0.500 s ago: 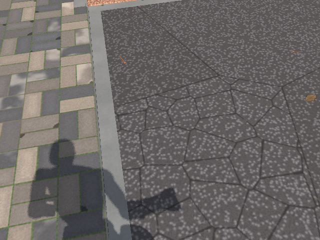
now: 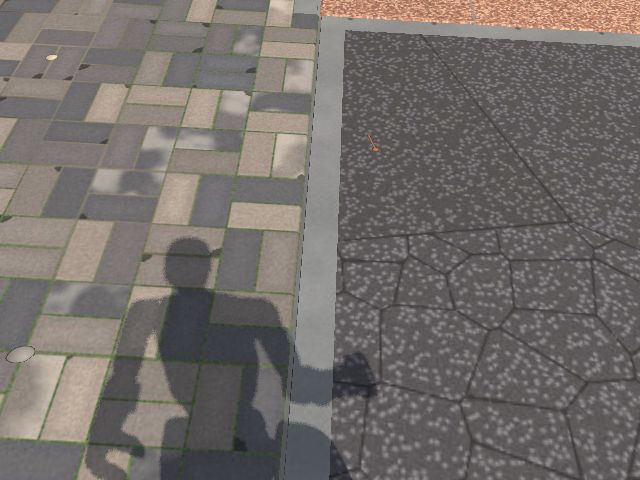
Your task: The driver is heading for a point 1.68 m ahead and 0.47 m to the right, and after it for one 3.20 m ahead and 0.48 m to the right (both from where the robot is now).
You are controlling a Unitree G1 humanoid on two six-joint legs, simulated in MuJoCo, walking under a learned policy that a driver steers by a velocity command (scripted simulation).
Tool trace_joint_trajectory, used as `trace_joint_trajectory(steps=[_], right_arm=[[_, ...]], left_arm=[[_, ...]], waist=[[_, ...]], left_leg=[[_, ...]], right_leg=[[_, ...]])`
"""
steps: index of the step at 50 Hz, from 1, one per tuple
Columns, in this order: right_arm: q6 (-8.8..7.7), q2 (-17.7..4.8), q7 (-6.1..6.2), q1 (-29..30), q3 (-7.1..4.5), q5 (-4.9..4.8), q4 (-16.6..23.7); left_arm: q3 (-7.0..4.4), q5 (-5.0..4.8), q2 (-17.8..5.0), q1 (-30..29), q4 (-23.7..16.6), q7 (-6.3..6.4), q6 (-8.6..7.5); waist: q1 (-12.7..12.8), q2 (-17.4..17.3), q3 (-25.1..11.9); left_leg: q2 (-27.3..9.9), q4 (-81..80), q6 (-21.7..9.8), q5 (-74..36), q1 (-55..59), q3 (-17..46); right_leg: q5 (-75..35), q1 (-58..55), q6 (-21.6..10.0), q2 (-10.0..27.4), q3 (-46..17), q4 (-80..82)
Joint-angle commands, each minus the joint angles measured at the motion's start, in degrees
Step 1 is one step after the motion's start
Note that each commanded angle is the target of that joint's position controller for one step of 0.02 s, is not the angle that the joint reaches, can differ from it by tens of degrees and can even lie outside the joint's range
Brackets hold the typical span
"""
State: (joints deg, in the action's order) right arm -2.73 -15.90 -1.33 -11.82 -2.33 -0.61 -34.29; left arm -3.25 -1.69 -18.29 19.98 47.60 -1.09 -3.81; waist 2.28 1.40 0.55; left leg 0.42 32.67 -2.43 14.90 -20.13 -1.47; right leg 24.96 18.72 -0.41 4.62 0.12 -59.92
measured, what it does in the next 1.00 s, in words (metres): walks ahead, turning right: right foot, then left foot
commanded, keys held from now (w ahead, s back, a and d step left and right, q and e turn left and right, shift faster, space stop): w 0.16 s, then w+e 0.84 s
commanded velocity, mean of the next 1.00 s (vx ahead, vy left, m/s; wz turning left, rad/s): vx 0.49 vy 0.00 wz -0.33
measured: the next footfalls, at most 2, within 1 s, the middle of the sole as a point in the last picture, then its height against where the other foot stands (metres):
right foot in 0.42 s outside the picture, level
left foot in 0.90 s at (319, 370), level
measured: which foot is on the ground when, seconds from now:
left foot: down 0.00-0.42, up 0.44-0.88, down 0.90-1.00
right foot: up 0.00-0.40, down 0.42-0.90, up 0.92-1.00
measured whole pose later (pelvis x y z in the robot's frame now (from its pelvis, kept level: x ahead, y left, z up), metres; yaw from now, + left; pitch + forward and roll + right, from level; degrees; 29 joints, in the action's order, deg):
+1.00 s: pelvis +0.58 -0.03 +0.00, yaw -25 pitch +1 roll +1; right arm -6.3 -15.6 -0.5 -7.9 -2.4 0.4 -37.4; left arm -3.4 -1.8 -17.8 20.1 41.8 0.6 -1.2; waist 2.1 1.9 0.9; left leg 1.6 30.6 -0.7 10.3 -21.8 0.4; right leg 25.7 19.5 -1.1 -3.7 -7.8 -64.2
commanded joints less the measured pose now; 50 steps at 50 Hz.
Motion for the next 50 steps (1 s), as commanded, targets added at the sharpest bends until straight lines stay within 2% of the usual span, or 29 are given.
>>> trace_joint_trajectory(steps=[1,3,5,8,10,13,16,17,19,20,21,22,23,24,25,26,27,28,31,36,40,42,44,45,46,47,48,49,50], right_arm=[[-1.37,-8.05,-0.11,-7.49,-2.48,0.4,0.65],[-1.92,-6.94,0.15,-5.09,-2.14,0.81,0.5],[-2.53,-7.35,0.48,-5.26,-2.3,0.69,-0.59],[-2.49,-7.88,1.04,-6.97,-2.43,0.46,-2.71],[-2.4,-8.71,1.42,-7.56,-2.6,0.6,-3.76],[-2.5,-9.67,1.67,-10.55,-2.95,0.43,-6.29],[-1.89,-9.79,1.88,-11.72,-3.22,0.23,-8.18],[-1.54,-10.04,2.06,-11.51,-3.34,0.19,-8.43],[-0.78,-11.39,2.69,-10.66,-3.71,0.47,-8.24],[-0.19,-12.0,3.08,-10.31,-3.82,0.75,-7.99],[0.36,-12.12,3.52,-9.36,-3.65,0.74,-7.51],[0.06,-10.72,4.0,-10.66,-2.82,1.8,-6.05],[-1.32,-2.37,2.41,-18.77,-0.19,2.59,-4.96],[-3.36,-7.8,1.53,-12.03,-1.0,0.68,-4.88],[-4.59,-9.7,0.97,-5.68,-1.49,-1.48,-2.34],[-5.43,-9.16,1.22,-2.77,-1.08,-0.97,-1.49],[-5.64,-9.17,1.58,-1.45,-1.39,0.4,-1.32],[-5.23,-9.24,1.66,-2.4,-1.64,0.97,-1.2],[-3.48,-7.32,1.84,-4.26,-1.26,1.78,-1.45],[-3.45,-3.91,1.69,6.97,0.18,1.74,1.18],[-4.21,-5.84,0.88,11.66,-0.58,0.28,2.24],[-4.61,-7.51,0.63,10.69,-1.47,0.03,2.04],[-5.05,-9.02,0.87,4.29,-2.66,0.06,0.42],[-5.32,-11.16,1.29,-2.16,-3.52,0.99,-0.16],[-4.91,-15.64,1.65,-8.5,-4.6,2.11,-0.86],[-4.09,-15.0,0.96,-11.51,-4.85,0.98,-2.88],[-3.88,-10.07,0.95,-8.38,-3.63,0.63,-1.79],[-3.45,-8.08,1.12,-5.86,-3.0,0.84,-1.62],[-3.27,-6.86,1.12,-3.63,-2.49,1.17,-1.86]], left_arm=[[-1.28,0.6,-6.29,-7.31,-7.11,-0.08,-2.38],[-1.16,0.84,-4.84,-5.57,-6.02,-0.48,-1.51],[-0.9,1.1,-3.69,-6.2,-5.8,-0.5,-0.67],[-0.25,1.52,-2.18,-11.62,-7.39,-0.53,-0.58],[0.39,0.9,-1.09,-15.09,-8.02,-1.15,-0.87],[0.91,0.33,-0.7,-20.49,-9.8,-2.09,-1.11],[0.85,0.19,-1.28,-23.36,-11.7,-3.15,-1.3],[0.74,0.31,-1.56,-23.42,-12.14,-3.49,-1.38],[-0.11,0.71,-3.28,-20.21,-12.08,-3.65,-1.22],[-1.14,0.77,-5.12,-15.34,-11.16,-3.41,-0.95],[-2.52,0.66,-7.5,-7.17,-9.4,-2.83,-0.68],[-3.78,0.63,-11.48,1.87,-8.24,-1.84,-0.04],[-4.36,0.04,-14.99,2.68,-8.24,-2.01,-0.36],[-3.21,-0.12,-9.56,4.08,-8.31,-1.69,-0.28],[-2.85,0.42,-8.57,1.12,-8.71,-1.24,-0.31],[-2.7,0.58,-8.09,-2.31,-9.5,-0.96,-0.4],[-2.37,0.86,-6.92,-5.26,-10.25,-0.8,-0.42],[-1.99,1.66,-6.0,-6.72,-11.12,-0.53,-0.51],[-2.01,1.11,-5.83,-7.59,-11.13,0.14,-0.51],[-2.76,0.34,-8.23,-4.05,-9.58,1.6,0.36],[-2.87,-0.21,-8.2,-0.05,-8.18,1.97,1.36],[-2.9,-0.03,-7.88,-0.14,-8.18,2.08,1.67],[-2.57,0.33,-6.46,-1.34,-8.66,1.95,1.91],[-1.45,0.81,-3.33,-1.2,-9.32,1.62,1.67],[-0.15,0.65,0.91,4.69,-10.45,1.57,1.26],[-0.07,-0.59,-1.76,6.94,-11.55,1.62,0.91],[-1.38,-0.89,-6.81,3.3,-10.65,1.78,1.18],[-1.81,-0.26,-7.79,-1.51,-11.43,1.81,1.55],[-1.89,0.35,-7.07,-3.71,-12.08,1.72,1.7]], waist=[[-4.99,-7.77,-0.94],[-2.56,-8.04,-0.23],[-1.8,-6.07,0.62],[-2.92,-4.62,2.46],[-4.22,-5.3,3.41],[-6.3,-4.48,5.41],[-6.57,-3.9,6.04],[-6.14,-4.19,5.45],[-3.96,-6.56,1.15],[-1.41,-7.76,-2.76],[3.17,-6.85,-7.46],[6.12,-1.06,-14.22],[-0.4,13.17,-21.31],[4.47,6.68,-23.02],[4.54,4.49,-13.93],[2.63,-1.52,-8.69],[0.48,-3.57,-4.72],[-1.57,-1.92,-3.94],[-3.72,0.21,-1.89],[0.37,1.59,0.14],[2.04,3.18,-0.85],[0.79,4.48,-1.22],[-3.13,5.32,-3.08],[-6.3,2.53,-8.94],[-5.71,-10.11,-17.38],[-5.23,-20.8,-18.73],[-6.57,-12.11,-10.8],[-6.78,-7.91,-5.36],[-5.84,-6.04,-1.96]], left_leg=[[-15.56,-20.31,-11.06,2.83,20.71,23.69],[-13.22,-22.98,-10.47,-6.41,16.01,17.97],[-12.54,-24.24,-10.81,-14.29,15.29,13.89],[-11.25,-25.0,-10.03,-19.13,15.23,9.18],[-10.41,-26.13,-8.73,-18.11,14.53,5.43],[-12.02,-27.28,-8.11,-16.25,16.54,2.76],[-14.37,-24.65,-7.1,-21.22,23.44,0.61],[-14.84,-22.66,-6.51,-26.34,25.57,-0.18],[-14.67,-15.05,-4.91,-47.8,28.78,-1.95],[-13.89,-7.35,-3.95,-58.09,29.7,-3.03],[-11.92,4.79,-2.05,-60.8,25.36,-5.34],[-9.79,22.27,-0.04,-43.41,10.59,-5.4],[2.99,43.0,3.99,14.13,-14.5,0.05],[2.4,48.14,3.04,16.68,-20.46,9.4],[-0.44,47.03,2.05,11.87,-24.22,9.39],[-2.83,42.41,1.51,7.64,-23.01,8.6],[-4.25,37.8,1.98,5.59,-20.63,7.98],[-5.25,35.92,2.41,4.28,-16.78,8.35],[-6.16,28.75,5.08,3.29,-14.07,6.46],[-2.67,6.55,7.37,-16.33,-8.47,4.16],[-0.37,-2.31,6.87,-18.8,-5.15,6.13],[-0.45,-4.42,5.29,-14.38,-3.78,7.36],[-0.81,-7.7,2.43,-11.89,5.25,6.1],[-6.64,-7.13,-0.81,-9.52,17.03,10.68],[-19.63,-8.49,-7.92,-2.53,36.73,29.81],[-26.09,-14.03,-12.45,13.61,40.05,49.17],[-23.37,-16.06,-10.2,19.11,33.71,43.52],[-20.64,-16.14,-7.93,13.12,27.31,33.82],[-17.96,-17.26,-7.19,5.33,21.57,27.03]], right_leg=[[-8.26,26.82,-1.36,3.61,-3.04,-7.01],[-13.25,22.08,-0.45,4.09,-2.77,-4.34],[-16.85,22.84,0.83,3.62,-2.28,-0.9],[-24.25,23.62,2.16,2.53,-1.86,10.28],[-30.27,20.99,1.78,1.15,-0.46,18.15],[-34.12,19.31,0.23,-0.33,0.16,24.75],[-30.46,21.04,-2.19,-1.74,-0.46,28.38],[-28.18,20.56,-3.08,-2.52,0.14,28.98],[-22.55,14.35,-5.1,-5.99,3.23,28.28],[-19.82,8.19,-6.39,-8.28,4.85,27.64],[-21.69,-3.96,-8.19,-10.04,5.42,29.79],[-23.4,-23.15,-11.74,-1.55,-7.74,28.22],[-9.44,-43.01,-23.56,12.95,-40.61,33.05],[-3.29,-44.06,-22.26,12.81,-47.06,40.58],[-5.74,-37.29,-19.58,11.56,-38.84,42.48],[-11.38,-28.36,-18.14,9.43,-33.21,43.3],[-18.46,-20.6,-17.61,7.52,-28.86,44.24],[-23.3,-15.5,-17.69,6.0,-26.32,45.54],[-29.07,-7.02,-18.14,4.01,-21.07,47.87],[-25.24,0.23,-13.36,-1.69,-14.34,46.86],[-18.62,-4.9,-11.51,0.2,-20.02,42.66],[-17.63,-8.93,-10.38,1.89,-23.91,38.91],[-19.49,-8.52,-8.29,0.54,-24.26,32.84],[-17.4,-4.84,-6.37,-2.41,-21.09,21.51],[0.21,10.7,-2.37,-10.21,-12.74,2.77],[9.79,23.65,-1.08,-8.7,-9.78,-9.61],[4.5,26.78,-0.39,-5.54,-11.01,-14.22],[-0.19,26.6,0.04,-3.8,-8.82,-14.6],[-3.58,25.19,0.39,-2.22,-8.25,-12.49]])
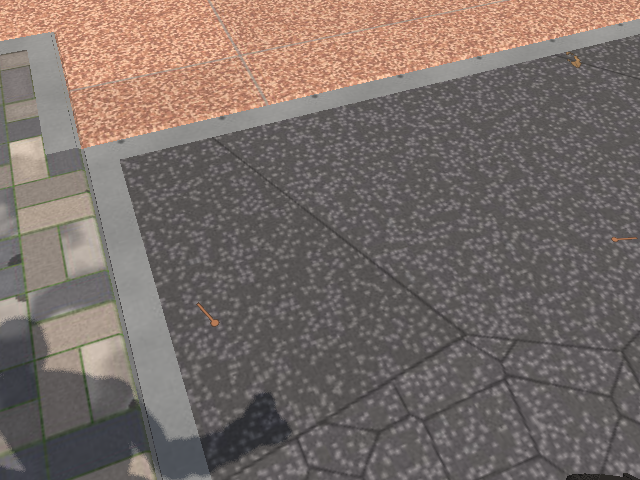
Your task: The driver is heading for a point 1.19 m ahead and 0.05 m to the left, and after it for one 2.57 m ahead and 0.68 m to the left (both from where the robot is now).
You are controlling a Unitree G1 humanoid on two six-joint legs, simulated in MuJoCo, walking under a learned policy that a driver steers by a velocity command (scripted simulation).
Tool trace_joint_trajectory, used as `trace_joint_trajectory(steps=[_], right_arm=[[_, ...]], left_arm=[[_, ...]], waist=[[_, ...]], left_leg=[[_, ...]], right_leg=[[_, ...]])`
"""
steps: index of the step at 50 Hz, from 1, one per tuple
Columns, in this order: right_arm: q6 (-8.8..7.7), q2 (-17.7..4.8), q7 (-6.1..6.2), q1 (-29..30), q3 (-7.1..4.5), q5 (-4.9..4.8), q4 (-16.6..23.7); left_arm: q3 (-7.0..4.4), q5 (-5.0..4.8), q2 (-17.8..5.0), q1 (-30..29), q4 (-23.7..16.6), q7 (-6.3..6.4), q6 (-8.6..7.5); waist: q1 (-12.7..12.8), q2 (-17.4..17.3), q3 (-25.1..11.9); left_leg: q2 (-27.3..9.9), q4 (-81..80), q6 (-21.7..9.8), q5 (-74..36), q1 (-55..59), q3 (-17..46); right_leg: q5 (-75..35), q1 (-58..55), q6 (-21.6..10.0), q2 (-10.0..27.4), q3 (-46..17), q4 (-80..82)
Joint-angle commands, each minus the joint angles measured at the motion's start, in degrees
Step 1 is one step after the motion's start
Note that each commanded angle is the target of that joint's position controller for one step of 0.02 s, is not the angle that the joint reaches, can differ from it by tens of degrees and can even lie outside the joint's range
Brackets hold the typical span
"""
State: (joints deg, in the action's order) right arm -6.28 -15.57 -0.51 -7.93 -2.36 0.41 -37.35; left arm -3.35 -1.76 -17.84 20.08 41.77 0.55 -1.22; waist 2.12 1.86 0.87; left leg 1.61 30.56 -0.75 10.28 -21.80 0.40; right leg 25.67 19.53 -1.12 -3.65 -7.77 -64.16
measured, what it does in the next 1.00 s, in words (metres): walks ahead: right foot, then left foot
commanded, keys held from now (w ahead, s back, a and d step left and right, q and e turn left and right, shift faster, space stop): w+e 0.18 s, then w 0.16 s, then w+q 0.66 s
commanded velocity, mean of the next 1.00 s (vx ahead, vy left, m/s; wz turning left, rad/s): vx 0.50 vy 0.00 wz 0.02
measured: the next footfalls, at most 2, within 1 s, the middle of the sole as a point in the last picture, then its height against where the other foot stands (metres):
right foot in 0.42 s outside the picture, level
left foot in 0.94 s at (324, 395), level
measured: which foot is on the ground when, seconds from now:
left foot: down 0.00-0.42, up 0.44-0.92, down 0.94-1.00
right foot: up 0.00-0.40, down 0.42-0.96, up 0.98-1.00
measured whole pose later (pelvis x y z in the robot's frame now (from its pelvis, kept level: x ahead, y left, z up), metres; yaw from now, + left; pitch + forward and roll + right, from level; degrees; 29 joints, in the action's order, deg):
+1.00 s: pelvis +0.53 -0.05 -0.02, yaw +6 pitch +1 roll -1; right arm -1.9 -16.7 -2.7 -5.8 -3.8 -1.5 -39.8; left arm -4.1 -0.6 -16.6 16.7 47.4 0.9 -2.7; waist 1.3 -0.6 4.3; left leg 2.1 37.8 -6.3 10.5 -28.8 -3.1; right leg 28.0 6.2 1.6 3.5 6.9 -54.5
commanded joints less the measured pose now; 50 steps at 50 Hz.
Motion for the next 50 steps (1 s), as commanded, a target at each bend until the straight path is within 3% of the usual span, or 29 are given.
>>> trace_joint_trajectory(steps=[1,3,6,9,12,16,18,19,20,21,22,23,24,25,26,28,31,33,37,42,44,45,46,47,48,49,50], right_arm=[[0.28,-6.04,0.41,-6.2,-2.08,0.38,0.74],[-0.09,-5.65,0.44,-5.62,-2.09,0.25,-0.22],[-0.51,-7.48,0.46,-6.2,-2.85,-0.05,-2.03],[-0.14,-8.94,0.57,-6.14,-3.27,-0.06,-3.39],[0.34,-9.97,0.51,-8.5,-3.3,-0.66,-5.43],[1.37,-11.89,0.2,-12.05,-3.76,-2.07,-8.49],[2.07,-13.06,0.3,-12.41,-3.94,-2.68,-9.68],[2.45,-13.55,0.39,-12.19,-3.86,-2.95,-10.28],[2.7,-12.83,0.54,-11.95,-3.28,-3.01,-10.67],[2.35,-10.13,0.58,-11.95,-1.95,-1.72,-9.57],[1.37,-2.44,-0.24,-18.96,0.6,-0.74,-7.97],[0.46,-8.94,-0.39,-14.33,-1.11,-2.43,-9.21],[0.2,-11.12,-0.44,-9.06,-2.02,-3.88,-6.87],[0.24,-10.01,-0.09,-7.13,-1.82,-3.37,-6.54],[0.67,-9.41,0.14,-6.72,-2.0,-2.27,-6.82],[2.41,-7.19,0.22,-10.6,-1.96,-2.29,-8.32],[4.07,-4.77,0.55,-9.54,-1.73,-2.16,-7.9],[4.14,-4.38,0.44,-6.94,-1.7,-1.94,-6.91],[3.55,-2.9,-1.07,0.1,-0.88,-1.58,-4.74],[3.57,-3.21,-2.84,7.29,-0.66,-1.61,-0.42],[3.79,-4.49,-3.33,6.28,-1.34,-1.65,0.59],[4.04,-5.68,-3.34,3.77,-2.03,-1.7,0.5],[4.26,-7.61,-3.16,-2.04,-3.2,-1.86,-0.57],[4.44,-10.73,-2.42,-11.16,-5.08,-1.97,-2.79],[5.16,-16.28,-1.07,-17.7,-6.78,-2.16,-4.05],[4.45,-19.46,-1.19,-14.01,-6.89,-2.19,-1.99],[3.66,-14.16,-1.69,-14.63,-5.33,-1.77,-1.17]], left_arm=[[-2.02,0.54,-6.79,-4.63,-6.66,-0.17,-0.71],[-1.72,0.06,-4.45,-4.03,-6.84,-0.67,-0.1],[-1.2,0.45,-2.56,-6.86,-8.3,-0.86,0.39],[-0.83,0.48,-1.91,-9.85,-8.99,-1.54,0.06],[0.1,0.65,-0.1,-15.53,-10.24,-2.46,-0.86],[0.18,0.51,-0.81,-20.87,-12.48,-3.42,-1.41],[-0.47,0.99,-2.31,-19.93,-12.82,-3.53,-1.52],[-1.38,1.3,-3.93,-15.24,-11.76,-3.31,-1.57],[-2.83,1.39,-6.39,-6.18,-8.95,-2.79,-1.56],[-4.22,1.88,-10.49,3.95,-6.7,-1.77,-1.19],[-4.69,2.22,-15.75,5.08,-6.41,-1.28,-1.25],[-3.49,2.21,-10.18,5.77,-6.87,-1.29,-1.54],[-2.61,2.11,-8.26,2.49,-6.07,-1.33,-1.97],[-2.06,1.82,-6.39,-1.02,-5.55,-1.42,-2.34],[-1.53,1.88,-4.24,-4.12,-5.37,-1.63,-2.7],[-1.36,2.46,-2.48,-7.03,-4.95,-1.8,-3.88],[-1.88,2.6,-3.13,-8.01,-2.86,-1.51,-5.34],[-2.14,2.89,-3.59,-7.23,-1.51,-0.99,-5.45],[-2.64,2.47,-5.54,-5.99,0.09,-0.22,-5.04],[-3.53,1.02,-7.68,-1.86,2.93,0.2,-3.05],[-3.9,0.74,-9.13,-2.56,3.0,0.54,-2.07],[-4.1,0.57,-9.99,-3.04,2.84,0.8,-1.56],[-4.15,0.42,-10.48,-3.79,2.6,1.0,-1.02],[-3.77,0.19,-9.99,-4.59,2.27,1.2,-0.86],[-2.36,1.97,-6.24,-2.54,1.16,1.24,-1.52],[-0.33,2.34,-0.17,0.73,-1.78,0.43,-3.36],[-1.24,0.41,-5.81,-5.64,-2.35,-0.49,-5.55]], waist=[[-4.6,-7.49,-0.53],[-3.55,-9.34,0.2],[-3.56,-7.35,1.15],[-4.23,-6.03,1.21],[-6.33,-4.77,2.55],[-6.8,-4.88,4.55],[-4.6,-6.26,2.95],[-1.13,-6.98,-0.34],[3.84,-6.43,-5.52],[7.92,-2.62,-13.23],[2.84,12.43,-22.42],[6.65,5.86,-23.99],[5.68,5.36,-13.61],[3.41,3.1,-8.61],[1.46,2.92,-5.11],[-1.79,3.93,-3.55],[-3.21,1.83,0.07],[-2.71,1.42,1.53],[-0.24,0.3,3.7],[1.86,-0.24,5.66],[0.11,1.36,3.36],[-1.67,2.56,0.9],[-5.13,2.89,-2.54],[-10.18,1.55,-7.26],[-11.15,-8.13,-12.14],[-4.88,-18.61,-18.86],[-9.23,-9.24,-20.18]], left_leg=[[-17.1,-16.46,-8.31,4.62,19.65,20.07],[-15.33,-19.0,-8.37,-0.53,15.94,13.62],[-16.23,-21.26,-10.05,-7.05,16.05,8.09],[-15.92,-21.63,-9.73,-12.28,18.18,2.22],[-15.1,-22.08,-9.15,-13.72,18.01,-1.98],[-17.6,-20.95,-8.78,-17.43,23.35,-2.95],[-18.24,-16.08,-8.08,-31.51,25.85,-3.3],[-17.38,-9.93,-7.24,-41.14,25.51,-4.07],[-14.97,0.14,-5.74,-44.35,21.34,-5.84],[-12.22,16.37,-3.51,-27.69,7.7,-6.05],[-1.7,37.43,0.12,20.84,-13.45,-2.92],[-2.04,43.98,-0.15,24.18,-17.32,7.03],[-4.51,44.38,-0.58,19.71,-21.43,6.09],[-7.12,41.15,-0.45,14.54,-20.45,4.67],[-8.52,38.39,0.06,10.99,-18.62,4.37],[-9.93,36.81,0.81,5.98,-12.18,5.01],[-10.05,33.4,2.0,1.74,-13.96,5.83],[-9.78,27.91,2.35,-4.13,-16.71,6.46],[-8.62,13.95,1.42,-14.54,-15.09,2.33],[-7.33,6.21,-1.64,-9.75,-18.52,-1.24],[-4.44,5.55,-3.65,-4.33,-14.43,-4.3],[-2.24,6.1,-4.87,-1.16,-10.19,-6.11],[0.25,5.67,-6.41,0.6,-2.62,-7.35],[2.43,1.85,-8.68,-2.35,11.39,-6.59],[-7.0,0.65,-12.42,-4.39,27.87,9.18],[-19.67,-9.04,-24.68,8.52,43.55,43.62],[-20.34,-14.56,-22.46,11.63,43.78,45.55]], right_leg=[[-6.54,22.65,1.23,7.61,-0.2,-5.87],[-8.56,19.72,1.52,8.83,1.49,-3.64],[-12.09,22.01,2.39,9.66,1.99,1.89],[-19.87,22.17,2.51,9.85,2.9,10.74],[-25.66,18.19,1.37,8.48,5.44,21.1],[-22.0,16.51,-1.17,6.87,7.53,28.89],[-16.89,11.46,-3.23,4.79,9.46,31.61],[-16.75,3.55,-4.64,3.1,10.89,33.66],[-20.65,-10.08,-6.34,1.71,11.91,36.38],[-24.14,-29.38,-9.21,10.36,2.35,33.27],[-16.38,-46.38,-18.68,27.14,-26.15,37.82],[-11.97,-42.92,-18.05,27.5,-30.85,43.4],[-14.99,-35.49,-15.14,25.29,-20.53,44.79],[-18.7,-28.01,-13.32,22.55,-13.64,46.24],[-21.42,-21.91,-12.22,20.35,-8.67,48.24],[-23.0,-14.58,-11.49,18.6,-2.88,52.9],[-28.07,-10.87,-11.39,18.59,3.81,56.61],[-29.7,-12.0,-10.64,17.79,7.96,57.28],[-30.07,-13.42,-8.86,16.78,14.8,58.41],[-36.26,-24.02,-7.63,20.05,17.72,54.38],[-52.23,-26.66,-6.35,20.31,19.27,48.44],[-61.91,-27.34,-5.62,20.12,19.86,43.28],[-67.7,-26.14,-4.67,19.26,20.64,34.55],[-64.08,-19.99,-2.62,16.95,21.85,21.82],[-36.24,-4.69,0.27,13.25,21.75,3.23],[7.52,18.36,3.56,-0.06,11.95,-15.94],[6.35,24.14,1.83,2.8,1.39,-17.82]])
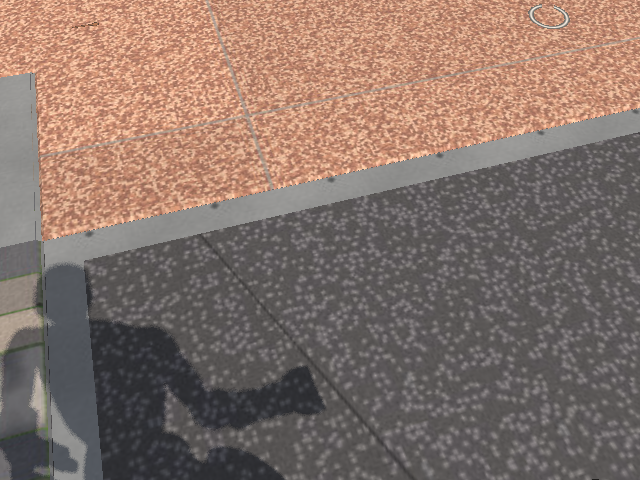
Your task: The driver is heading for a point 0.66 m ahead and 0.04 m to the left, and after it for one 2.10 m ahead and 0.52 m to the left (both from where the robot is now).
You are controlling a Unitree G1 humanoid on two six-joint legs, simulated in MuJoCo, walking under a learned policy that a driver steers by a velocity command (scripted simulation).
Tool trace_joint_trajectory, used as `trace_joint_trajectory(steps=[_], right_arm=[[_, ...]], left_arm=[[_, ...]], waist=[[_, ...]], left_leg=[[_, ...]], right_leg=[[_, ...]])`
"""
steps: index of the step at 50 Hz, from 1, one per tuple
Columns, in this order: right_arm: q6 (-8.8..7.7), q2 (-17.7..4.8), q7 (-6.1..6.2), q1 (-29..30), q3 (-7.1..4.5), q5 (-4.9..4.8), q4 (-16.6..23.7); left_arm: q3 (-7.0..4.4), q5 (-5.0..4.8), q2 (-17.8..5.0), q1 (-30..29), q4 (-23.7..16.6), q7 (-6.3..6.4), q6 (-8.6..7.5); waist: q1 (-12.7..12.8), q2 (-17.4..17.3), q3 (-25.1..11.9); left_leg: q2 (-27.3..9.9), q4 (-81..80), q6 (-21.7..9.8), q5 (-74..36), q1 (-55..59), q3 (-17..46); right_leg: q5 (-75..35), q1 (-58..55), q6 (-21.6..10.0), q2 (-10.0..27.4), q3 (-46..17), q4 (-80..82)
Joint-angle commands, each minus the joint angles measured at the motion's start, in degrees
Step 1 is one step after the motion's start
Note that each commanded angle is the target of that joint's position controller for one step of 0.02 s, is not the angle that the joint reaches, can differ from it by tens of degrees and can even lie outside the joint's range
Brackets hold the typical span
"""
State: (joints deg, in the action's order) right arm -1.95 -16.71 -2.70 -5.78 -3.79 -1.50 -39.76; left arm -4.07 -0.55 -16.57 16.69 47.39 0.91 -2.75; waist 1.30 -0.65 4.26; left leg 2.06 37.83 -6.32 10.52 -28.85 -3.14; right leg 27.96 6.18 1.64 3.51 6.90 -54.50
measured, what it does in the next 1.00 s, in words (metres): walks ahead, turning left: right foot, then left foot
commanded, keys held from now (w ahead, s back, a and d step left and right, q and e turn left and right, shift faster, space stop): w+q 0.38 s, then w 0.62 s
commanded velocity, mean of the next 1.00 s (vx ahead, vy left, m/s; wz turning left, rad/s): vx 0.50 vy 0.00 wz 0.34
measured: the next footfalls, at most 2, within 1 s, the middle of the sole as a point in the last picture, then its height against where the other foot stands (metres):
right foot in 0.42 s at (391, 476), level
left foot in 0.94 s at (233, 387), level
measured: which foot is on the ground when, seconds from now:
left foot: down 0.00-0.42, up 0.44-0.92, down 0.94-1.00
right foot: up 0.00-0.40, down 0.42-0.94, up 0.96-1.00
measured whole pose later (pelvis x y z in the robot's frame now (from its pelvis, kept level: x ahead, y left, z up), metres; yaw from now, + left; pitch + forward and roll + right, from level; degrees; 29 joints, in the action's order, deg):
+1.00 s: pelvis +0.53 +0.09 +0.01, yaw +20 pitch +2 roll -1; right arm -4.4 -15.2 -1.6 -3.9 -2.1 -0.4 -37.2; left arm -2.4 -1.2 -17.4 21.5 50.9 -0.3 -3.6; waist 3.7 0.7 1.6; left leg 0.7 31.8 -3.2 8.8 -25.3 -1.4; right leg 27.6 11.1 -0.7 0.6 -2.0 -52.9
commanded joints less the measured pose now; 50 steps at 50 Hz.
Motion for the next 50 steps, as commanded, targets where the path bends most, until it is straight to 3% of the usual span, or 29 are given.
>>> trace_joint_trajectory(steps=[1,2,3,4,7,9,12,15,18,20,21,22,23,24,25,26,27,28,30,33,37,40,43,45,46,47,48,49,50], right_arm=[[-1.4,-10.52,0.51,-15.29,-3.24,0.52,1.01],[-1.86,-9.23,0.47,-11.82,-2.81,0.4,1.2],[-2.03,-7.09,0.76,-8.65,-2.23,0.5,1.8],[-2.05,-6.44,1.11,-7.05,-1.85,1.19,2.78],[-2.24,-7.82,2.02,-7.37,-2.23,0.98,2.86],[-2.05,-9.16,2.8,-8.74,-2.63,0.75,2.33],[-1.4,-9.44,3.41,-10.75,-2.74,0.36,1.65],[-0.89,-9.64,3.57,-13.61,-2.87,0.01,0.52],[-0.45,-9.02,3.87,-14.04,-2.86,0.04,0.33],[-0.19,-7.9,3.86,-12.64,-2.59,0.36,0.67],[-0.36,-5.09,3.64,-13.18,-1.57,0.78,0.85],[-0.45,-1.67,3.64,-15.53,-0.22,1.95,1.48],[-1.09,-0.27,3.57,-23.94,0.25,-0.65,2.35],[-1.14,-6.48,3.79,-21.9,-0.72,-1.1,0.41],[-1.08,-8.75,3.69,-14.95,-1.36,-0.54,1.31],[-1.1,-7.98,3.79,-11.33,-1.21,0.27,2.07],[-1.42,-7.13,3.61,-8.94,-1.23,0.96,2.84],[-1.56,-6.11,3.24,-9.04,-1.14,0.86,3.04],[-1.52,-4.09,2.84,-9.85,-0.67,0.72,2.84],[-1.63,-2.24,2.64,-5.22,0.32,1.29,4.55],[-2.33,-1.17,1.88,1.42,1.09,0.99,5.73],[-2.63,-1.64,1.24,5.79,1.05,0.45,6.97],[-2.91,-2.89,0.54,7.51,0.66,0.3,8.03],[-3.02,-4.96,0.6,1.71,-0.45,0.7,6.52],[-2.89,-7.4,1.04,-6.13,-1.8,0.99,4.0],[-2.6,-11.43,1.73,-16.59,-3.04,1.59,2.09],[-2.25,-16.07,1.65,-19.07,-3.82,1.69,1.07],[-2.16,-10.33,1.52,-19.39,-2.43,1.01,1.1],[-2.36,-8.52,1.52,-15.4,-1.6,0.95,1.32]], left_arm=[[-0.7,-2.37,-7.99,-6.4,-9.51,-1.23,-5.06],[-0.5,-1.5,-7.07,-6.72,-9.24,-0.84,-5.49],[-0.96,0.16,-7.69,-6.5,-8.62,-0.44,-5.28],[-1.19,0.67,-7.77,-5.43,-8.34,-0.52,-4.63],[-0.84,1.41,-5.81,-5.13,-8.58,-0.51,-2.94],[-0.23,1.47,-4.46,-9.41,-9.93,-0.41,-2.54],[0.55,1.08,-2.98,-15.73,-11.3,-0.93,-2.92],[0.32,0.16,-4.18,-19.52,-12.5,-1.69,-3.58],[-0.57,-0.04,-6.47,-18.53,-12.52,-2.32,-4.39],[-1.46,0.01,-7.66,-11.93,-10.68,-2.2,-4.96],[-2.21,0.89,-9.36,-5.87,-9.43,-1.92,-5.31],[-2.71,1.49,-12.18,2.27,-8.6,-1.59,-5.23],[-3.82,1.69,-16.18,5.9,-5.52,-2.39,-4.53],[-2.47,0.16,-9.91,3.78,-6.69,-2.73,-4.48],[-1.58,0.03,-6.81,1.11,-7.0,-2.51,-4.13],[-1.11,0.72,-6.24,-1.38,-7.33,-2.47,-3.78],[-0.77,0.96,-5.31,-2.63,-6.82,-2.36,-3.58],[-0.35,1.34,-4.62,-2.98,-6.52,-2.15,-3.67],[-0.2,0.76,-4.31,-2.16,-5.48,-2.04,-3.94],[-0.84,0.05,-7.12,-0.68,-4.02,-1.7,-3.83],[-0.99,-0.45,-8.78,1.45,-2.37,-1.44,-2.94],[-0.94,-0.83,-9.31,4.86,-0.47,-1.46,-2.25],[-1.17,-1.09,-10.23,5.83,0.88,-1.21,-1.29],[-1.35,-1.22,-11.17,4.39,1.04,-0.88,-0.68],[-0.93,-1.01,-10.2,4.46,0.95,-0.74,-0.54],[0.35,0.41,-7.49,3.96,-0.68,-0.58,-0.75],[2.45,0.57,-0.7,10.47,-1.92,-0.88,-1.89],[1.15,-0.54,-6.57,7.45,-1.1,-1.25,-2.89],[0.3,-1.74,-9.15,2.44,-2.79,-1.57,-3.51]], waist=[[-8.03,-4.45,-15.98],[-4.93,0.99,-10.35],[-3.02,0.86,-8.37],[-1.44,-0.66,-7.37],[-0.38,-0.86,-6.14],[-1.6,-1.25,-4.51],[-4.32,-3.4,-3.87],[-5.86,-4.27,-3.7],[-4.53,-5.75,-4.07],[-0.76,-6.98,-5.83],[1.85,-5.46,-10.77],[3.87,2.82,-19.04],[-0.37,23.43,-21.62],[1.56,13.55,-15.9],[2.87,8.06,-9.33],[2.05,3.99,-6.61],[1.41,3.47,-4.13],[0.17,4.91,-4.06],[-0.57,6.51,-4.81],[0.31,5.11,-3.45],[2.53,4.86,-2.48],[3.93,4.99,-1.66],[2.93,5.6,-1.04],[-1.41,5.62,-4.39],[-5.03,4.49,-9.47],[-9.19,-0.98,-17.73],[-5.65,-16.54,-24.3],[-7.86,-11.32,-23.08],[-7.15,-8.64,-14.57]], left_leg=[[-19.08,-22.0,-14.42,8.42,44.68,40.73],[-16.45,-21.88,-12.41,1.5,35.75,33.9],[-14.4,-22.19,-11.29,-4.73,29.55,28.94],[-12.97,-23.3,-11.05,-8.95,25.05,26.55],[-11.11,-25.13,-11.4,-16.81,18.44,21.67],[-9.18,-25.4,-10.08,-16.63,15.88,18.75],[-6.29,-24.31,-7.0,-9.9,13.57,16.66],[-7.77,-22.15,-6.08,-5.14,15.33,20.27],[-9.93,-17.03,-4.93,-3.56,20.18,25.71],[-9.11,-11.9,-3.31,-6.96,20.67,26.14],[-6.12,-3.11,-1.48,-8.82,18.83,23.24],[-1.65,13.41,0.87,4.1,11.62,17.69],[4.42,29.88,4.14,24.23,-8.63,12.88],[0.54,35.74,4.76,21.18,-14.52,15.6],[-1.2,36.23,4.74,15.82,-15.62,14.22],[-2.95,34.74,4.81,12.23,-13.79,12.36],[-4.43,31.43,4.84,9.67,-13.17,12.07],[-5.9,28.89,4.72,7.96,-10.52,11.48],[-6.78,24.69,5.23,7.32,-8.78,9.31],[-7.94,15.21,6.49,2.84,-10.41,7.28],[-6.8,1.29,7.0,-8.63,-6.19,4.89],[-5.44,-3.91,6.64,-11.52,-3.72,3.93],[-4.68,-7.46,4.53,-7.6,-2.58,3.95],[-2.55,-10.64,2.38,-6.35,7.21,1.98],[-1.86,-11.35,0.71,-6.99,18.9,1.39],[-11.49,-9.25,-2.94,-8.36,35.67,11.88],[-24.16,-14.99,-11.97,2.46,52.05,38.08],[-23.7,-19.45,-11.73,10.78,50.38,43.43],[-21.72,-20.67,-9.53,9.13,43.49,35.47]], right_leg=[[-0.53,39.81,-2.4,-2.06,-12.72,-24.77],[-4.73,37.77,-2.68,0.6,-12.44,-19.03],[-7.16,34.1,-2.25,2.35,-12.43,-13.89],[-8.92,30.52,-1.74,3.11,-12.6,-12.06],[-12.26,28.06,1.07,2.65,-10.75,-4.8],[-18.83,28.35,2.58,1.58,-9.94,3.6],[-30.16,23.97,3.08,-1.32,-9.45,17.09],[-32.84,21.56,2.58,-2.95,-10.4,22.93],[-27.6,19.91,0.56,-3.06,-12.12,26.14],[-25.3,12.28,-1.87,-3.28,-10.38,28.67],[-24.83,2.03,-4.33,-0.26,-12.18,28.63],[-21.3,-12.21,-7.72,9.56,-23.57,28.34],[-4.8,-24.38,-17.19,19.52,-52.56,36.56],[7.41,-21.09,-16.07,18.48,-53.68,39.28],[4.15,-14.8,-13.78,15.99,-43.55,39.25],[-3.45,-8.86,-12.8,13.48,-36.81,39.72],[-10.26,-4.76,-13.09,11.61,-32.31,40.61],[-15.01,-2.26,-12.69,9.99,-28.62,41.61],[-20.78,-1.04,-13.59,8.83,-24.69,43.21],[-25.91,-0.49,-15.03,9.36,-20.81,45.82],[-29.18,0.23,-13.31,7.27,-14.3,46.42],[-29.98,-1.54,-12.61,8.41,-13.46,45.43],[-33.39,-5.93,-11.36,10.83,-13.97,42.83],[-46.2,-6.49,-9.65,9.83,-11.78,35.45],[-51.01,-3.61,-8.19,7.17,-9.43,26.0],[-38.33,7.28,-5.97,4.24,-7.06,9.25],[-0.39,28.96,-2.49,-5.74,-6.35,-10.22],[5.1,35.82,-2.88,-3.57,-13.02,-17.14],[0.24,39.21,-3.59,-0.88,-12.29,-17.93]])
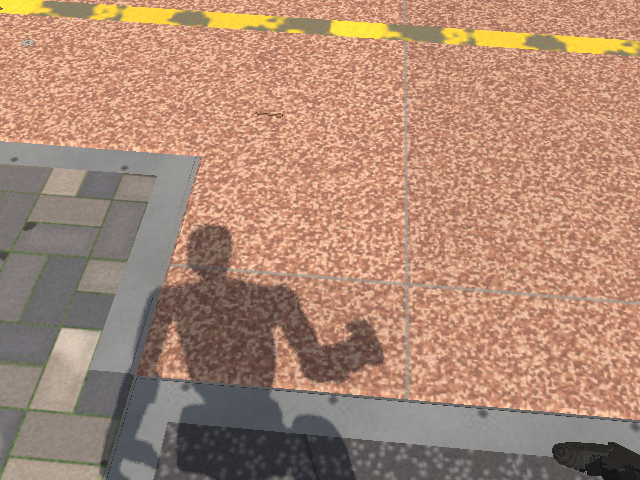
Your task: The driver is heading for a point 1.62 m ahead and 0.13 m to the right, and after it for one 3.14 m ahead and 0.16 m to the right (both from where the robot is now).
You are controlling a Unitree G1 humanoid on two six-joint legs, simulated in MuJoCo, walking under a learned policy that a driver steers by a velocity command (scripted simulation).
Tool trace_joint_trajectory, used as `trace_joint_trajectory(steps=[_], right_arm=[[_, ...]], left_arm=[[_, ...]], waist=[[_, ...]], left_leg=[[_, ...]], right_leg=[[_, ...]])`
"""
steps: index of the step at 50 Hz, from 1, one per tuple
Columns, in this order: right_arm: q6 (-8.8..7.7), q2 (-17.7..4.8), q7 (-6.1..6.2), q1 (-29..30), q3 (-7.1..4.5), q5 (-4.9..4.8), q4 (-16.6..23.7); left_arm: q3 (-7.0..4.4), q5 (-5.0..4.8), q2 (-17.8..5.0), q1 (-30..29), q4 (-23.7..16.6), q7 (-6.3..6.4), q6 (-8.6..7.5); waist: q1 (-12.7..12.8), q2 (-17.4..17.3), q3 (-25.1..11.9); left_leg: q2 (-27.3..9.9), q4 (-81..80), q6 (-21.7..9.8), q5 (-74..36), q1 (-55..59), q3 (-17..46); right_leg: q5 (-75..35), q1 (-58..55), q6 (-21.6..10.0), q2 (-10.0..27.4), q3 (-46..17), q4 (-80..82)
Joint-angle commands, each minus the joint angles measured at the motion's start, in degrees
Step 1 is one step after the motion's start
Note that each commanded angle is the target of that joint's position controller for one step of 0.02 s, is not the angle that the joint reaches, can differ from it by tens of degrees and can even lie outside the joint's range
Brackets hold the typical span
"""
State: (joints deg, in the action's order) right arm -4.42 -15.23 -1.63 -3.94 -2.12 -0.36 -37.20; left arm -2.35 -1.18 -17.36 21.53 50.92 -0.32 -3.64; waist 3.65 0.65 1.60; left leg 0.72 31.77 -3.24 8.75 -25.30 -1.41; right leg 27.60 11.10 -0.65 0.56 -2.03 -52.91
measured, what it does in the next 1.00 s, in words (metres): walks ahead: right foot, then left foot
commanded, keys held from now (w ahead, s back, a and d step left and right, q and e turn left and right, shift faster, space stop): w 1.00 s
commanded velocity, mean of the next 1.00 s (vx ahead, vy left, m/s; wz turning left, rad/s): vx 0.50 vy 0.00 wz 0.01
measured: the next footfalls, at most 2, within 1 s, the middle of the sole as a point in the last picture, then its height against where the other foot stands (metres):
right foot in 0.46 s outside the picture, level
left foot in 0.98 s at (302, 364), level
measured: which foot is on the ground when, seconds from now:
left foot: down 0.00-0.48, up 0.50-0.96, down 0.98-1.00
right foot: up 0.00-0.44, down 0.46-0.98, up 1.00-1.00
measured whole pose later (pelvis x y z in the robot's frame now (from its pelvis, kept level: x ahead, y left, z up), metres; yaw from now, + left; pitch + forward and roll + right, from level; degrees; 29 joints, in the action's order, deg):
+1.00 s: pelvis +0.55 -0.01 +0.00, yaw +0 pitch +2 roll -2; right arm -5.1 -15.0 -2.0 -2.2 -2.0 -0.3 -42.8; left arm -3.3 -0.8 -17.4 21.5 53.9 0.2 -2.3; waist 4.0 -0.2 1.3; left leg -1.4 29.5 -3.0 3.7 -27.6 -1.3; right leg 25.6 -0.8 0.0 0.3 1.9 -25.7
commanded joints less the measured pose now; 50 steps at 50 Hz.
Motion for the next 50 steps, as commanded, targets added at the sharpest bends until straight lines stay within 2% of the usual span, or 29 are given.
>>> trace_joint_trajectory(steps=[1,2,3,6,9,13,16,19,21,22,23,24,25,26,27,28,29,30,31,33,36,39,43,45,47,48,49,50], right_arm=[[0.02,-8.85,0.39,-13.75,-2.85,0.08,-0.93],[-0.09,-7.48,0.17,-11.1,-2.46,0.44,-0.86],[-0.37,-6.46,0.08,-9.57,-2.13,0.92,-0.8],[-1.39,-7.07,0.07,-9.16,-2.46,0.34,-2.14],[-1.48,-8.63,0.71,-11.03,-2.9,0.3,-4.01],[-1.02,-10.15,1.34,-14.61,-3.1,-0.2,-6.42],[-0.38,-10.76,1.48,-18.08,-3.22,-0.58,-8.77],[0.6,-11.25,1.84,-19.23,-3.49,-0.79,-10.43],[1.24,-11.97,2.1,-18.4,-3.69,-0.76,-10.82],[1.6,-11.73,2.22,-17.51,-3.5,-0.69,-10.79],[1.7,-9.95,2.42,-17.65,-2.64,-0.09,-10.1],[0.71,-4.29,1.96,-23.49,-0.75,0.35,-8.5],[-0.43,-4.18,1.78,-23.14,-0.52,0.13,-9.5],[-1.32,-9.54,1.32,-18.46,-2.0,-1.44,-8.21],[-1.71,-9.77,1.25,-14.16,-2.01,-2.07,-6.95],[-1.66,-9.18,1.47,-11.83,-2.03,-1.34,-6.47],[-1.13,-8.7,1.69,-12.2,-2.35,-0.62,-6.77],[-0.48,-7.47,1.73,-13.63,-2.2,-0.42,-7.33],[0.11,-6.19,1.81,-14.62,-1.99,-0.3,-7.79],[0.8,-5.39,2.07,-12.94,-1.81,0.02,-7.14],[0.55,-4.71,1.91,-7.04,-1.49,0.34,-5.55],[-0.1,-3.42,1.2,-0.9,-0.86,0.04,-4.25],[-0.57,-3.98,0.07,5.11,-0.7,-0.59,-2.13],[-0.82,-4.91,-0.5,5.91,-0.89,-0.57,-1.42],[-1.0,-6.45,-0.7,2.66,-1.5,-0.5,-2.15],[-1.05,-7.9,-0.52,-2.96,-2.4,-0.31,-3.83],[-0.98,-10.86,0.0,-12.13,-3.86,-0.1,-6.63],[-0.76,-16.58,0.45,-19.87,-5.21,1.05,-7.85]], left_arm=[[-1.3,-0.85,-7.73,-5.17,-6.72,-0.2,-2.77],[-1.44,0.13,-7.2,-6.29,-6.84,-0.11,-2.62],[-1.53,0.45,-6.54,-5.36,-6.57,-0.16,-2.11],[-1.02,0.74,-3.78,-4.82,-6.25,-0.04,-0.49],[-0.67,1.25,-2.99,-10.71,-8.01,-0.01,-0.22],[0.01,0.88,-1.86,-18.76,-9.81,-0.88,-1.01],[0.1,0.43,-2.29,-23.57,-11.55,-1.66,-1.38],[-0.12,0.42,-3.35,-25.15,-12.77,-2.5,-1.74],[-0.79,0.52,-4.89,-21.37,-11.95,-2.6,-1.94],[-1.85,0.67,-6.58,-14.93,-10.01,-2.31,-1.97],[-3.18,0.98,-9.67,-5.4,-7.47,-1.75,-1.89],[-4.63,1.79,-15.32,1.67,-6.46,-1.33,-1.45],[-3.82,0.62,-12.05,3.54,-5.58,-1.4,-1.0],[-2.7,0.27,-9.23,0.12,-6.02,-1.32,-0.93],[-2.28,0.54,-7.85,-3.85,-6.86,-1.15,-0.87],[-1.86,1.04,-6.39,-7.15,-7.11,-1.27,-0.98],[-1.35,1.62,-4.68,-9.24,-7.42,-1.36,-1.36],[-1.27,1.86,-4.28,-10.32,-7.42,-1.47,-1.56],[-1.38,1.68,-4.41,-10.45,-7.13,-1.53,-1.9],[-1.78,1.39,-5.73,-9.7,-6.13,-1.29,-2.41],[-2.15,1.19,-6.95,-7.52,-4.68,-0.53,-2.18],[-2.33,0.66,-7.94,-4.8,-3.27,-0.02,-1.79],[-2.63,0.07,-8.74,-0.51,-0.67,0.2,-0.76],[-2.93,-0.13,-9.19,-0.24,0.08,0.46,-0.1],[-3.24,-0.16,-9.92,-1.17,0.27,0.7,0.5],[-3.17,-0.16,-9.82,-2.34,0.12,0.8,0.84],[-2.4,0.37,-7.91,-1.96,-0.24,0.91,1.02],[-0.63,1.34,-2.91,2.58,-2.1,0.65,0.35]], waist=[[-7.96,-6.11,-7.82],[-6.39,-4.8,-4.69],[-4.46,-5.58,-3.96],[-2.51,-5.32,-2.73],[-3.66,-3.68,-0.41],[-6.56,-3.4,1.27],[-8.12,-3.32,2.34],[-7.49,-4.0,2.32],[-4.93,-5.32,-0.2],[-1.36,-5.0,-4.16],[2.43,-3.36,-11.35],[1.9,7.96,-20.78],[2.78,13.66,-24.38],[2.91,9.33,-16.11],[1.58,6.13,-9.8],[-0.01,3.22,-4.96],[-2.02,3.95,-3.3],[-3.38,4.9,-2.91],[-4.13,4.86,-2.88],[-4.55,3.91,-1.52],[-3.11,2.58,0.05],[-0.86,2.34,1.13],[0.99,2.3,2.61],[0.26,2.73,2.59],[-2.16,3.72,0.53],[-5.51,3.54,-2.83],[-9.23,2.01,-9.31],[-9.34,-8.05,-19.03]], left_leg=[[-17.82,-15.75,-11.44,5.52,32.73,27.49],[-15.86,-17.45,-10.93,0.14,26.62,23.31],[-14.41,-19.11,-10.51,-3.59,22.39,20.42],[-13.38,-22.83,-11.5,-9.02,16.74,15.16],[-12.5,-24.62,-11.06,-10.5,16.26,11.17],[-10.82,-25.03,-8.83,-9.43,16.62,6.71],[-12.79,-23.49,-8.48,-8.94,21.33,7.04],[-15.23,-19.85,-7.29,-13.25,27.51,7.9],[-15.03,-14.74,-6.0,-24.36,29.41,7.35],[-12.77,-7.16,-4.73,-32.71,28.3,5.34],[-9.85,5.16,-2.91,-29.46,21.43,3.03],[-2.0,27.64,1.66,-8.98,-1.7,-0.52],[2.57,38.33,2.53,23.85,-12.0,5.8],[-1.02,42.74,1.63,22.52,-17.84,8.49],[-4.05,41.26,1.01,17.51,-18.55,6.49],[-6.09,37.47,1.2,13.25,-17.09,5.29],[-7.92,34.17,1.35,10.13,-13.54,5.76],[-8.44,32.79,1.79,8.43,-10.33,5.78],[-8.64,31.58,2.29,7.56,-8.82,5.42],[-9.09,27.57,3.48,4.06,-10.15,4.98],[-8.99,16.82,4.41,-5.63,-12.29,4.49],[-7.07,6.15,4.34,-13.46,-9.38,2.61],[-5.75,-0.28,3.29,-13.2,-10.13,2.7],[-5.37,-2.24,1.86,-9.36,-10.09,3.04],[-3.8,-3.47,0.27,-5.16,-4.53,1.66],[-2.03,-4.99,-1.04,-4.92,3.7,-0.14],[-2.86,-4.02,-2.98,-5.93,17.77,0.59],[-16.78,-2.98,-10.07,-3.6,40.39,20.24]], right_leg=[[-4.5,32.75,-1.19,4.44,-2.02,-17.33],[-7.74,30.85,-0.66,5.82,-1.72,-14.07],[-10.04,27.39,-0.29,7.06,-2.19,-12.22],[-13.33,24.7,1.29,7.52,-1.44,-7.55],[-22.2,27.24,2.34,7.58,-1.29,2.19],[-33.21,23.86,1.95,5.25,0.6,15.74],[-33.37,24.26,1.04,4.22,0.61,20.35],[-27.71,24.6,-1.08,3.48,0.46,23.5],[-23.67,17.91,-2.77,1.47,2.44,24.88],[-24.06,8.54,-4.24,-0.3,4.22,26.33],[-26.25,-6.86,-6.7,2.85,1.29,24.09],[-20.12,-30.9,-15.3,17.46,-22.0,24.35],[-12.35,-35.22,-18.37,21.72,-38.76,33.17],[-6.77,-29.1,-15.71,20.2,-33.39,35.2],[-8.04,-20.98,-13.91,18.15,-26.17,36.52],[-12.23,-12.83,-13.22,15.94,-20.98,38.74],[-16.42,-7.44,-12.4,14.04,-17.29,40.49],[-18.85,-3.98,-12.39,12.94,-15.09,42.18],[-21.3,-2.0,-12.88,12.49,-13.23,43.49],[-25.43,-0.35,-13.68,12.22,-9.83,45.46],[-28.76,-1.52,-12.65,10.86,-5.45,46.52],[-28.45,-2.06,-11.08,9.43,-1.98,46.77],[-27.91,-8.78,-10.71,12.34,-2.59,44.6],[-30.49,-12.68,-9.87,14.18,-3.3,42.16],[-39.32,-14.77,-8.71,14.52,-3.1,37.65],[-47.95,-14.05,-7.53,12.64,-1.28,30.86],[-48.22,-9.01,-5.78,9.4,1.09,19.29],[-30.32,10.1,-2.26,3.06,4.34,-2.17]])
